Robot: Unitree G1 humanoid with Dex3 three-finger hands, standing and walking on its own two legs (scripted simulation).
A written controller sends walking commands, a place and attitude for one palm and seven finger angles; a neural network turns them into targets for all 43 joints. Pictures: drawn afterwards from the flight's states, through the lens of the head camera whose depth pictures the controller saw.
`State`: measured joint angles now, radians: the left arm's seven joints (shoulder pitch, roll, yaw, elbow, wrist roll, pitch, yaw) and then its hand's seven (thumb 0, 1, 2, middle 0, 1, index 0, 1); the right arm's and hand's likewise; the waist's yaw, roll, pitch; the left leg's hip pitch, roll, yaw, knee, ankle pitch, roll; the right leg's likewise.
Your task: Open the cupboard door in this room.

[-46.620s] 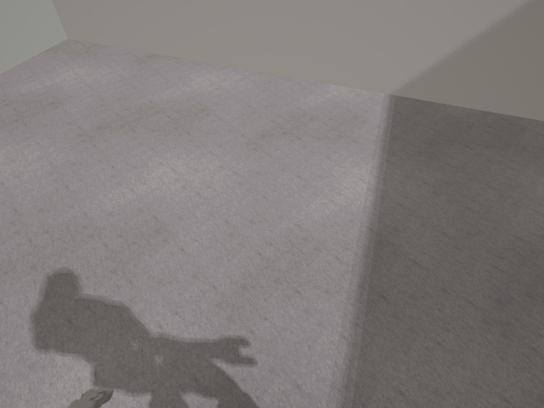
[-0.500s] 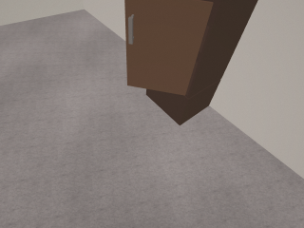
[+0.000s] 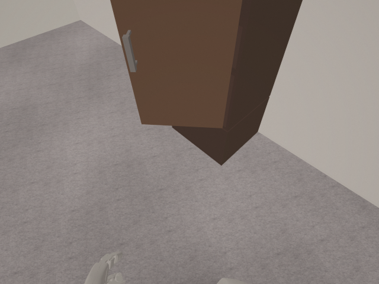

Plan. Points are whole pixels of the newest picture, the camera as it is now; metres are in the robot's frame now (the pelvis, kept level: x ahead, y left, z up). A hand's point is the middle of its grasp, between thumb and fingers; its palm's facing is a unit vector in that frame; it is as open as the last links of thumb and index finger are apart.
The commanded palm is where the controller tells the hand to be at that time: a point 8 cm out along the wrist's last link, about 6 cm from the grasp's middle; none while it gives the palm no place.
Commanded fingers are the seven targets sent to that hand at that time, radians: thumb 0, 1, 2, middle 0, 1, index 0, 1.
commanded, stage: take the last steps up to it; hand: left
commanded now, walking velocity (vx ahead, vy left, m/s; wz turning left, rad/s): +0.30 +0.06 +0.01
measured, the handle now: (131, 51) +0.86 +0.22 +0.03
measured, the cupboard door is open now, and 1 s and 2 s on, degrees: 41 41 41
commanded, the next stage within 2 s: come to a stop and stand still in 0.58 s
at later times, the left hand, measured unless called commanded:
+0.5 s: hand out of the picture +0.10 +0.22 -0.17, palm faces +0.09 -0.99 -0.13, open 7.3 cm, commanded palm none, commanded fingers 0.00 0.90 0.90 -0.20 -0.30 -0.20 -0.30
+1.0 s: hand (120, 191) +0.39 +0.21 -0.15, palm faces -0.05 -0.98 -0.21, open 7.3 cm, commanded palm none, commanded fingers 0.00 0.90 0.90 -0.20 -0.30 -0.20 -0.30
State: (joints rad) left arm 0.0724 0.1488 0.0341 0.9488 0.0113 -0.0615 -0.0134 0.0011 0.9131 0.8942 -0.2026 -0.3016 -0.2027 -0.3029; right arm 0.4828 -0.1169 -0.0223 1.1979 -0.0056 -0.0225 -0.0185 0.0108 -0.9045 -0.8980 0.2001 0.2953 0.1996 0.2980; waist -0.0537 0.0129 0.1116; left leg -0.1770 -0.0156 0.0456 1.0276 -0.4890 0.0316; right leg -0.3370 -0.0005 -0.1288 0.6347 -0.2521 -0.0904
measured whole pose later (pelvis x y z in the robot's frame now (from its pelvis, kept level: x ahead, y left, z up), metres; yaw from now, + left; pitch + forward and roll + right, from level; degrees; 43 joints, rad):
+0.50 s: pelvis +0.18 +0.06 +0.01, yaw -2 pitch -1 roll +0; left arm 0.40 0.15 0.04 1.15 0.02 -0.02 -0.01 0.00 0.92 0.89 -0.20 -0.30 -0.20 -0.30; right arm 0.10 -0.17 -0.04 0.98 -0.03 -0.07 0.00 0.01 -0.91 -0.90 0.20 0.29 0.20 0.30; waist 0.07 -0.05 0.07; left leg -0.31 0.01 0.13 0.55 -0.22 0.05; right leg -0.27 -0.06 -0.06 0.97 -0.49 -0.02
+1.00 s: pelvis +0.28 +0.04 +0.01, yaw -1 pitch +0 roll +1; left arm 0.10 0.18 0.01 1.01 0.01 0.00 0.02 0.00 0.92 0.89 -0.20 -0.30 -0.20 -0.30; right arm 0.30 -0.14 -0.02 1.12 -0.01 0.03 -0.03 0.01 -0.91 -0.90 0.20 0.30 0.20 0.30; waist -0.04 -0.01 0.07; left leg -0.15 0.02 0.11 0.50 -0.34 -0.01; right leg -0.31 -0.04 -0.10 0.56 -0.25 -0.03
